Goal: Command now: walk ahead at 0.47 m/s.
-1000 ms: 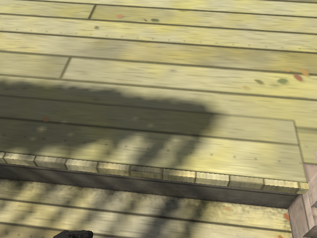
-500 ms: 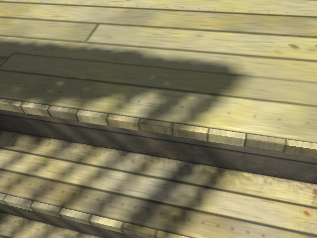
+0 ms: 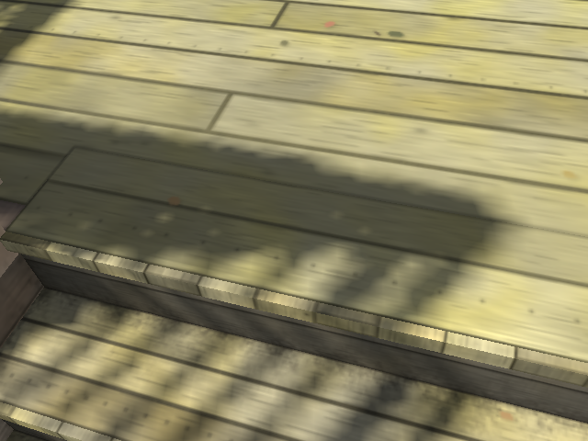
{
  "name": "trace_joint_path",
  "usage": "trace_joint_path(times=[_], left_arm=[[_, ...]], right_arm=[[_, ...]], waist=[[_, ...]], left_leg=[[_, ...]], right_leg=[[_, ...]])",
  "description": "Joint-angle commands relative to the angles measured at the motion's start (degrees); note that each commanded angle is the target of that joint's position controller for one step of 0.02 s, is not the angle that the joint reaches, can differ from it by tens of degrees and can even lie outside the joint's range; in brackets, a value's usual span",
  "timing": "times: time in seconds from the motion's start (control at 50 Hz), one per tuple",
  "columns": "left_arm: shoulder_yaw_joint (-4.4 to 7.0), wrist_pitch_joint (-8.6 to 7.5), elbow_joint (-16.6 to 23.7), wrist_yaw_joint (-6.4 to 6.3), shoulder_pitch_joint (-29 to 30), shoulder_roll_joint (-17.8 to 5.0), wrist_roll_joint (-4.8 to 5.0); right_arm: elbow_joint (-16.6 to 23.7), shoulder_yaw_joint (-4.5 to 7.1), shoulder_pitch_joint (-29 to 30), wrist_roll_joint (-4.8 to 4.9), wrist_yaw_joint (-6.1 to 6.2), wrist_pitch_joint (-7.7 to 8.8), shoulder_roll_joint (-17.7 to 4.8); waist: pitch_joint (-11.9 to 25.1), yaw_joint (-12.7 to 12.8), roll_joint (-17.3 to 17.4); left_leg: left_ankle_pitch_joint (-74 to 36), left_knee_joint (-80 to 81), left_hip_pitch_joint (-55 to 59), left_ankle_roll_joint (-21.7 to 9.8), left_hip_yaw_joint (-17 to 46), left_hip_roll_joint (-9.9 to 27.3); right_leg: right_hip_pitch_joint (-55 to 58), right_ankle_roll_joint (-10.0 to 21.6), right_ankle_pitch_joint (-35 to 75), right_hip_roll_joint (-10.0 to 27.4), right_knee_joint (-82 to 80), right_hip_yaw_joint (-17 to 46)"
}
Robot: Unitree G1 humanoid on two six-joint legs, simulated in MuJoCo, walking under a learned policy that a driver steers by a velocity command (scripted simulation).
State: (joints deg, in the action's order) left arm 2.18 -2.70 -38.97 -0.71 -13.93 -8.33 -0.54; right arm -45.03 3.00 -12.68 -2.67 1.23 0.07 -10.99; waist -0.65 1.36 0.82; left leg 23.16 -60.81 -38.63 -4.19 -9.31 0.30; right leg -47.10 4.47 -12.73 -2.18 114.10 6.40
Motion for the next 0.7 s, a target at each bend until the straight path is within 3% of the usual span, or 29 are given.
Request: trace_joint_path(times=[0.02,0.04,0.06,0.08,0.1,0.14,0.16,0.18,0.22,0.24,0.28,0.34,0.36,0.38,0.4,0.42,0.44,0.46,0.48,0.5,0.52,0.54,0.56,0.58,0.6,0.64,0.66,0.68,0.7], left_arm=[[-3.08,0.68,7.49,-0.73,-3.61,5.15,0.45],[-2.80,1.28,8.10,-0.92,-2.87,3.64,1.31],[-1.98,1.82,5.67,-1.42,-4.12,2.37,1.19],[-1.73,2.07,5.38,-2.49,-2.74,2.67,0.77],[-1.95,1.73,6.04,-2.77,-1.36,3.05,0.00],[-2.78,1.04,8.44,-2.61,5.44,5.09,0.51],[-2.48,0.90,8.77,-3.05,7.11,4.54,-0.30],[-2.34,0.56,9.40,-2.80,9.00,4.02,-0.67],[-2.96,0.75,11.44,-2.69,14.40,5.77,-0.15],[-2.77,1.00,11.82,-2.10,15.37,5.17,0.50],[-3.26,1.23,13.69,-1.35,19.19,6.21,0.59],[-3.74,1.81,17.20,-0.04,25.93,5.12,0.90],[-4.10,2.31,16.77,0.50,21.77,6.50,0.25],[-4.30,2.88,14.20,1.49,15.24,5.57,1.29],[-3.68,3.24,11.60,1.53,10.23,3.80,1.34],[-1.70,3.29,6.85,0.82,1.10,0.06,1.25],[-0.71,3.13,3.05,-0.16,-5.64,-1.22,0.92],[-0.01,2.47,2.08,-0.53,-13.23,-5.01,0.27],[2.55,3.76,-0.38,-1.43,-17.36,-13.76,0.24],[3.33,4.07,-0.40,-2.56,-12.84,-15.48,1.57],[2.34,3.97,0.53,-2.34,-2.72,-13.99,0.11],[0.77,3.89,0.65,-1.78,4.74,-8.77,0.89],[0.32,3.32,-1.41,-0.80,5.65,-6.22,0.51],[-0.69,2.97,-2.79,-0.42,6.19,-1.72,-0.03],[-1.09,2.56,-4.21,0.16,5.20,-0.05,-0.24],[-0.53,1.22,-7.70,0.66,-2.59,-0.40,-1.29],[-0.34,0.83,-8.86,0.76,-6.03,-0.88,-1.04],[0.53,-0.35,-9.31,0.95,-5.80,-3.43,-0.66],[1.25,-0.70,-9.27,0.76,-7.36,-4.47,-0.13]], right_arm=[[-2.22,-0.84,-0.46,0.19,0.03,2.99,1.73],[-0.90,-0.61,3.36,0.48,0.08,3.72,-0.74],[-1.94,-0.36,2.22,0.72,0.06,4.57,-2.04],[-3.48,-0.35,-1.10,0.29,-0.25,5.36,-2.80],[-4.20,0.13,-3.21,0.66,-0.70,6.23,-3.64],[-5.94,0.67,-7.33,0.66,-1.25,6.60,-4.11],[-6.42,0.97,-9.78,0.23,-1.49,7.13,-4.58],[-7.13,1.18,-12.08,0.38,-1.37,7.42,-4.63],[-8.46,1.33,-15.84,0.26,-0.59,8.25,-5.03],[-8.71,1.38,-15.99,1.31,-0.31,8.63,-5.22],[-9.22,1.53,-17.80,1.40,0.33,8.82,-4.41],[-8.69,2.25,-18.31,0.53,1.86,7.78,-4.77],[-8.80,3.03,-15.23,2.23,2.15,7.98,-5.68],[-6.70,3.25,-11.00,3.19,1.42,7.39,-7.90],[-5.46,3.27,-8.47,2.87,0.39,6.86,-8.36],[-3.85,3.32,-5.63,2.74,-0.50,7.00,-10.54],[-5.09,3.14,-7.97,2.98,-1.41,6.64,-10.59],[-3.98,3.46,-2.72,3.95,-4.08,6.53,-8.98],[0.23,3.27,-0.93,4.95,-6.41,6.07,-3.59],[-0.62,3.07,-3.30,1.60,-7.55,6.37,-0.49],[2.67,1.60,-5.16,-0.57,-7.15,6.09,4.55],[5.28,0.66,-3.02,-2.19,-5.92,6.07,2.99],[7.18,0.24,-2.89,-1.33,-4.31,5.73,2.37],[6.32,-0.07,-3.94,-0.90,-3.19,5.40,2.19],[6.00,-0.38,-5.08,-0.12,-2.85,4.78,1.66],[6.70,-0.78,-2.51,1.57,-2.73,4.52,2.33],[8.02,-1.34,-0.51,1.65,-2.75,4.54,3.14],[8.69,-1.45,0.72,1.49,-3.07,4.34,3.23],[9.39,-1.43,2.16,1.34,-3.38,4.03,2.28]], waist=[[-2.40,5.22,0.40],[-3.70,6.80,0.21],[-2.08,6.23,-0.59],[-0.39,4.56,1.05],[-0.30,3.88,0.20],[-1.86,0.76,0.73],[-1.47,-0.20,0.39],[-1.43,-1.44,-0.37],[-2.76,-3.14,-0.68],[-4.39,-2.88,0.28],[-5.11,-3.70,1.30],[-4.07,-6.78,8.01],[0.85,-3.86,10.28],[3.80,-0.69,8.57],[6.08,0.22,7.95],[11.33,2.31,5.90],[16.24,4.84,3.16],[16.98,9.70,-0.65],[15.06,10.08,-23.27],[14.02,7.05,-18.90],[9.21,-0.83,-16.25],[1.10,-4.88,-9.59],[-1.59,-5.10,-6.10],[-1.95,-6.01,-6.09],[-1.57,-5.77,-5.56],[-2.97,-2.31,-6.02],[-3.65,-1.31,-5.46],[-4.66,-1.62,-4.54],[-4.06,-1.44,0.81]], left_leg=[[15.55,39.75,1.81,-6.38,27.45,14.89],[13.52,42.04,-3.81,-6.32,23.16,14.66],[12.39,41.90,-3.04,-9.36,22.40,15.97],[13.33,42.57,3.47,-10.30,22.70,16.13],[15.01,43.62,7.52,-10.08,22.64,15.97],[13.70,45.07,16.05,-9.74,21.77,16.86],[13.58,44.74,20.51,-9.99,21.68,17.19],[14.06,45.21,24.08,-9.59,20.94,17.38],[12.71,47.32,28.71,-9.81,20.67,19.15],[13.42,49.01,30.05,-10.04,19.49,19.70],[12.31,51.74,32.38,-9.54,19.42,20.59],[6.86,56.06,33.76,-8.68,16.25,17.76],[-5.47,57.80,31.71,-7.27,12.62,17.31],[-14.01,60.19,24.90,-6.37,4.89,14.74],[-20.36,60.94,17.07,-8.24,3.28,14.57],[-48.07,52.58,17.76,-9.29,1.46,13.48],[-70.14,37.77,23.69,-8.78,-0.18,11.35],[-73.91,15.86,18.75,-1.92,1.08,6.81],[-21.10,-4.30,2.45,2.73,6.27,-2.63],[-11.64,-27.53,-0.91,3.96,24.45,-6.39],[-14.76,-43.64,-7.57,4.69,26.20,-6.12],[-21.39,-47.26,-9.89,4.92,21.07,-3.14],[-25.28,-45.64,-12.71,3.72,19.59,-2.90],[-28.90,-46.22,-12.33,3.13,20.45,-3.15],[-29.48,-45.95,-11.93,2.40,20.08,-4.02],[-22.23,-51.84,-19.18,1.11,19.65,-5.68],[-19.04,-51.48,-23.51,0.75,19.83,-5.25],[-16.32,-49.72,-27.02,0.42,18.73,-4.59],[-16.72,-45.55,-26.83,0.47,20.94,-3.88]], right_leg=[[-13.80,-2.29,1.28,1.00,5.50,4.60],[-9.74,-3.73,5.25,1.33,-2.48,3.33],[-10.05,-4.60,8.46,-0.66,4.74,0.55],[-15.64,-3.84,8.11,-0.98,12.95,-0.55],[-19.59,-3.05,7.13,0.01,13.36,0.18],[-29.04,-1.64,2.27,0.05,19.50,1.71],[-31.58,-1.28,1.31,0.53,19.75,1.29],[-33.31,-1.34,0.52,1.55,18.27,0.56],[-37.95,-1.99,-2.52,2.82,18.64,-1.01],[-39.69,-2.70,-4.27,4.99,15.78,-3.02],[-41.20,-2.81,-6.15,8.59,11.51,-4.01],[-37.08,-3.17,-13.76,12.15,-2.96,-6.02],[-23.67,-0.26,-14.09,13.34,-6.88,-2.44],[-5.66,1.10,-20.37,11.77,-23.60,-8.60],[12.32,2.06,-24.82,8.25,-30.43,-12.85],[25.69,1.33,-28.26,1.34,-34.13,-19.70],[31.50,2.43,-28.55,-2.66,-42.44,-19.69],[31.92,4.05,-31.23,4.17,-58.92,3.39],[35.83,6.41,-36.30,14.92,-87.40,35.14],[29.97,3.29,-51.67,16.30,-104.07,53.35],[22.89,0.61,-55.81,18.13,-102.79,52.35],[13.63,0.20,-50.75,17.20,-94.94,43.49],[11.20,1.18,-43.54,15.76,-85.92,31.31],[9.86,0.49,-34.57,13.79,-80.99,21.19],[9.97,0.57,-29.46,12.28,-79.29,14.51],[18.48,3.13,-20.90,13.14,-83.91,12.56],[23.20,3.62,-17.91,13.77,-86.70,12.26],[26.17,4.90,-14.86,13.59,-89.02,11.82],[28.99,3.53,-8.52,14.63,-89.08,10.51]])
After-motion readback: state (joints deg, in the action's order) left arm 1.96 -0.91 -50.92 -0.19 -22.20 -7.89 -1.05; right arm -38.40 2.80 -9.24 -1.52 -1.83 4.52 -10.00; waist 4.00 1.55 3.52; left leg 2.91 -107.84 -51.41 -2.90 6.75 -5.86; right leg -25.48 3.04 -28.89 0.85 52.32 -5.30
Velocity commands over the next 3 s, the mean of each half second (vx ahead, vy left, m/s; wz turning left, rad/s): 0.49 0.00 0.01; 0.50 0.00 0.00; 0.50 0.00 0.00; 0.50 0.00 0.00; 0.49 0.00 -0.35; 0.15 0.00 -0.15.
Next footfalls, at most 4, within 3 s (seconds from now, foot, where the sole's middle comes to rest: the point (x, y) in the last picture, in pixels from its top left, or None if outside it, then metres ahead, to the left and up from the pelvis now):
0.44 right None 0.29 -0.22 -0.50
1.06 left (328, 235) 0.71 0.01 -0.31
1.68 right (404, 135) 0.98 -0.16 -0.31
2.14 left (307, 58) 1.29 0.05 -0.31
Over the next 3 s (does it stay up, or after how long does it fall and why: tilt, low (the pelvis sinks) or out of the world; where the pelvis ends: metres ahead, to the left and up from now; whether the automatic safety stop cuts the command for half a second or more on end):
stays up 1.41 -0.08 0.46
